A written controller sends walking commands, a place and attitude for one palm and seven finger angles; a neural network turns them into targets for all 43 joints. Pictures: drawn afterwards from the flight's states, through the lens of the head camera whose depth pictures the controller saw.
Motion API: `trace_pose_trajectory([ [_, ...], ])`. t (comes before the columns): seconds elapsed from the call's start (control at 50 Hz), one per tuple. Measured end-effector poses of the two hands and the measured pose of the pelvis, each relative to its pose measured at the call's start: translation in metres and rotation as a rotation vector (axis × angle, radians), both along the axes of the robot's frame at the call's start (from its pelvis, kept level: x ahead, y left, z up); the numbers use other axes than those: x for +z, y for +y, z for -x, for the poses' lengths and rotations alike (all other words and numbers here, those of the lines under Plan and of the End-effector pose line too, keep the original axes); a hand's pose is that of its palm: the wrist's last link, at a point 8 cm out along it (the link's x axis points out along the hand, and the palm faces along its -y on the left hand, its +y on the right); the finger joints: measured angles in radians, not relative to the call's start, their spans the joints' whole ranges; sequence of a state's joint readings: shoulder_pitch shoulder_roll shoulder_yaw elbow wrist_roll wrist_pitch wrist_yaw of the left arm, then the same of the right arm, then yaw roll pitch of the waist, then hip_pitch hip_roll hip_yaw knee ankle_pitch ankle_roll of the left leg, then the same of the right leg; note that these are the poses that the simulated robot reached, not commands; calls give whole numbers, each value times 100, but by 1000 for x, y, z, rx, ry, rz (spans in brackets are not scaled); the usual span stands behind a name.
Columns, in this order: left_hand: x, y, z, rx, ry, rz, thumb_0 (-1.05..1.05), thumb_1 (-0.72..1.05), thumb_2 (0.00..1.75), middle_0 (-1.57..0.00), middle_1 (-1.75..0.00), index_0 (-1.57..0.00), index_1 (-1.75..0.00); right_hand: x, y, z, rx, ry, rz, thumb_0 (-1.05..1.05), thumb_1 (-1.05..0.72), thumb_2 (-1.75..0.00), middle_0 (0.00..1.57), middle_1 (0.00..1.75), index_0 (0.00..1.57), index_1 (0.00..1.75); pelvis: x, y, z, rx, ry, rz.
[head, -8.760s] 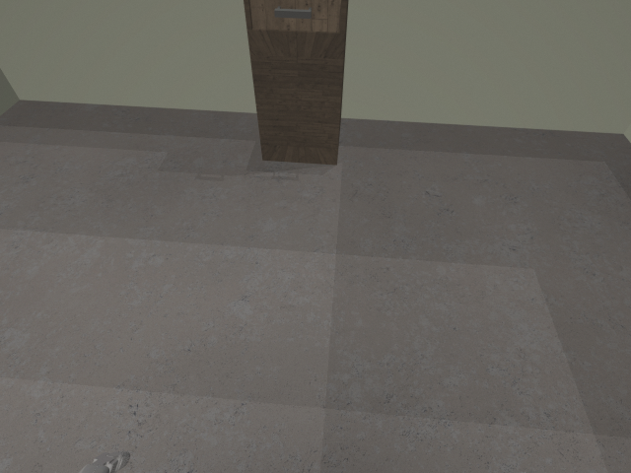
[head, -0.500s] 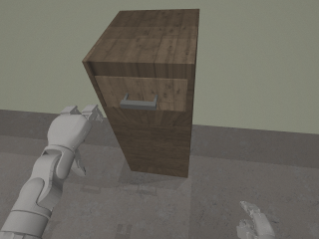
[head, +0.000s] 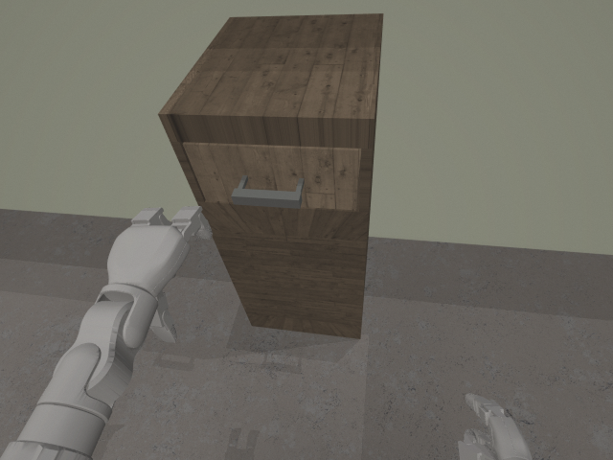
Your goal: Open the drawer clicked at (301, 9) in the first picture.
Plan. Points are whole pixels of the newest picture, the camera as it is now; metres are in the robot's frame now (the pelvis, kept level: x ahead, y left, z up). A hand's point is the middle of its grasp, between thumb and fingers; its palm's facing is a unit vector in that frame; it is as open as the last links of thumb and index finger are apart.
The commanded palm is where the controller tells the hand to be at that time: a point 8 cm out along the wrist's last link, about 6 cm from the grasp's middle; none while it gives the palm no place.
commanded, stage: move the hooked fingers above the handle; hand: left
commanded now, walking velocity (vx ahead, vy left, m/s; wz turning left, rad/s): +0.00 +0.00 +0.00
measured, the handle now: (269, 190) +0.59 +0.17 -0.03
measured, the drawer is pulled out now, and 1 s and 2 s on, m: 0.00 0.00 0.00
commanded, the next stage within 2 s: none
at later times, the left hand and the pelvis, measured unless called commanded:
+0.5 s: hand (215, 238) +0.40 +0.20 +0.05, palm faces -0.04 -0.04 -1.00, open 13.8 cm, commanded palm +0.38 +0.21 +0.11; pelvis +0.00 +0.00 -0.01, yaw -1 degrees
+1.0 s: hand (238, 216) +0.45 +0.18 +0.04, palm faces -0.02 -0.02 -1.00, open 13.8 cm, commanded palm +0.44 +0.18 +0.09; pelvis +0.00 +0.00 -0.01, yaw -1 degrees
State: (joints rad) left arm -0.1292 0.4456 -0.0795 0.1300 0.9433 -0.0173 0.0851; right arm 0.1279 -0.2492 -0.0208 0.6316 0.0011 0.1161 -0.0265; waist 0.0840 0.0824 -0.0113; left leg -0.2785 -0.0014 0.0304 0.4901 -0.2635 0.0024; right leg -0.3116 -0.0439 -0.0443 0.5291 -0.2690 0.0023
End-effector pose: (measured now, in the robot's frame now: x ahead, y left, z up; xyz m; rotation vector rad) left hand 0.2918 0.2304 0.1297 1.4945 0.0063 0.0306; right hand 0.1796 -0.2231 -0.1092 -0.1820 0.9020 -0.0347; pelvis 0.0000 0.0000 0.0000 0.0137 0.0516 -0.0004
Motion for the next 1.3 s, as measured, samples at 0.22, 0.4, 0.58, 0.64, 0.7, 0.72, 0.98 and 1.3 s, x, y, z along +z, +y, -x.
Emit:
trace_pose_trajectory([
  [0.22, -8, -13, -40, -37, 10, -26, 0, -49, 30, -32, -120, -32, -120, -4, -8, 19, -38, 28, 17, 1, -90, -90, 20, 30, 20, 30, -2, -4, 5, 0, 25, 0],
  [0.4, -17, -23, -71, -54, 42, -30, 0, -49, 30, -32, -120, -32, -120, -16, -31, 60, -120, 129, 49, 1, -91, -90, 20, 29, 20, 30, -5, -4, 3, -10, 58, -2],
  [0.58, -25, -30, -100, -70, 35, -35, 0, -49, 30, -32, -120, -32, -120, -24, -45, 96, -193, 225, 75, 1, -91, -90, 20, 29, 20, 30, -8, -4, -1, -18, 98, -2],
  [0.64, -25, -31, -107, -61, 25, -37, 0, -49, 30, -32, -120, -32, -120, -26, -46, 103, -209, 246, 71, 1, -91, -90, 20, 29, 20, 30, -8, -4, -3, -20, 109, -2],
  [0.7, -27, -34, -114, -54, 30, -39, 0, -49, 30, -32, -120, -32, -120, -27, -46, 108, -217, 259, 65, 1, -91, -90, 20, 29, 20, 30, -9, -3, -4, -21, 116, -1],
  [0.72, -28, -35, -115, -55, 33, -41, 0, -49, 30, -32, -120, -32, -120, -27, -46, 108, -219, 261, 63, 1, -91, -90, 20, 29, 20, 30, -9, -3, -5, -22, 118, -1],
  [0.98, -34, -50, -138, -67, 28, -56, 0, -49, 30, -32, -120, -32, -120, -29, -40, 109, -220, 258, 58, 1, -91, -90, 20, 29, 20, 30, -12, -1, -4, -18, 147, 2],
  [1.3, -44, -79, -190, -81, 50, -63, 0, -49, 30, -32, -120, -32, -120, -32, -45, 168, -296, 385, 100, 0, -91, -90, 20, 30, 20, 30, -20, 2, -3, -27, 229, 6],
])
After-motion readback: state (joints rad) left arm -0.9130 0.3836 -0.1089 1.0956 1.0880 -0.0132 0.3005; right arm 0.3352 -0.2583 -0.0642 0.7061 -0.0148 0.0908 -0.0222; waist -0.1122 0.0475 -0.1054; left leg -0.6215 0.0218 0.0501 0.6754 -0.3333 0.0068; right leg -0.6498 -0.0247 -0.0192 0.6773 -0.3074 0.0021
